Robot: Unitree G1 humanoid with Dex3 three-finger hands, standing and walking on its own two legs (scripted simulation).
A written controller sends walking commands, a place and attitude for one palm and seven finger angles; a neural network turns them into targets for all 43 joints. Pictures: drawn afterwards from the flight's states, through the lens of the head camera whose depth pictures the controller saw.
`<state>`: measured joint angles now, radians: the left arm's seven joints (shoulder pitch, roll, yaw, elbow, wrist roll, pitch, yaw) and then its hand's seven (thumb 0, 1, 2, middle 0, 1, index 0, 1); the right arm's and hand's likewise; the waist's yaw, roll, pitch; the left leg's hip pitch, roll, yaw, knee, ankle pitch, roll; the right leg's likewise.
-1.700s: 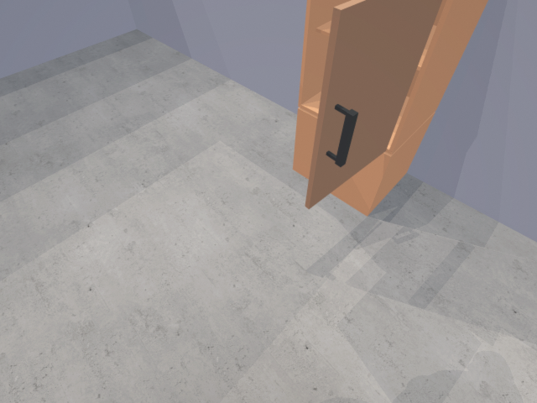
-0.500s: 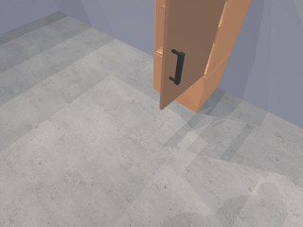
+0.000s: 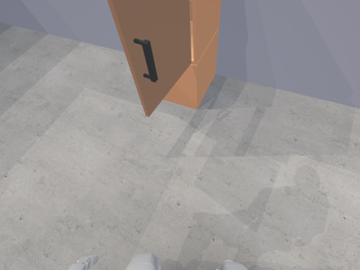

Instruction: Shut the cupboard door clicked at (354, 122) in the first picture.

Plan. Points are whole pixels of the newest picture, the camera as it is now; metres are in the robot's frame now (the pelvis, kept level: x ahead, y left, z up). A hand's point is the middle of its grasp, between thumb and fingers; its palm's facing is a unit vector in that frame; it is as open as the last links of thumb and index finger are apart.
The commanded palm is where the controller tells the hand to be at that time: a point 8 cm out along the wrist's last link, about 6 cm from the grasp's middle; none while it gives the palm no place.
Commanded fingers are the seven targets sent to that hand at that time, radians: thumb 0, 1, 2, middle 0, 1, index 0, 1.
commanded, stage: walk around to get in front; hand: left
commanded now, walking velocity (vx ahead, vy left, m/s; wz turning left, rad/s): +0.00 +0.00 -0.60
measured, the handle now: (146, 61) +0.76 +0.18 -0.04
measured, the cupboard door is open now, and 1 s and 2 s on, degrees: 84 84 84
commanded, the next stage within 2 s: none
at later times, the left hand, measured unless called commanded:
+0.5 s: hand (104, 257) +0.15 +0.23 -0.16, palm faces -0.23 -0.96 -0.18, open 7.4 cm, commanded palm none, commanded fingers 0.00 0.90 0.90 -0.20 -0.30 -0.20 -0.30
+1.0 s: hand (163, 224) +0.23 +0.08 -0.13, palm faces -0.60 -0.75 -0.28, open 7.4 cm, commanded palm none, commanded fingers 0.00 0.90 0.90 -0.20 -0.30 -0.20 -0.30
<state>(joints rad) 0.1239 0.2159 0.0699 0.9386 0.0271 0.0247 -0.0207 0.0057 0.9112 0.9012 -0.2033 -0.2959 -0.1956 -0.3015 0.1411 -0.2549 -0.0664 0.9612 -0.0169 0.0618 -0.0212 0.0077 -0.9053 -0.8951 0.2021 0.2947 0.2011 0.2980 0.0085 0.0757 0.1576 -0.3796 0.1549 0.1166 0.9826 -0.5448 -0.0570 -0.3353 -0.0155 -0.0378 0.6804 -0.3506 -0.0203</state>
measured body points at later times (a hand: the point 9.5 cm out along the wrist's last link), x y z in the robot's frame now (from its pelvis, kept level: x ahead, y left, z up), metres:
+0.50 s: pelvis +0.02 +0.04 +0.02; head +0.09 +0.06 +0.46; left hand +0.16 +0.28 -0.15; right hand +0.06 -0.23 -0.10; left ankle +0.03 +0.14 -0.72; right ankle -0.04 -0.10 -0.64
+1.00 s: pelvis +0.01 -0.01 +0.01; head +0.04 -0.07 +0.46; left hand +0.26 +0.12 -0.11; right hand -0.13 -0.23 -0.15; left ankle +0.06 +0.15 -0.63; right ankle -0.04 -0.07 -0.72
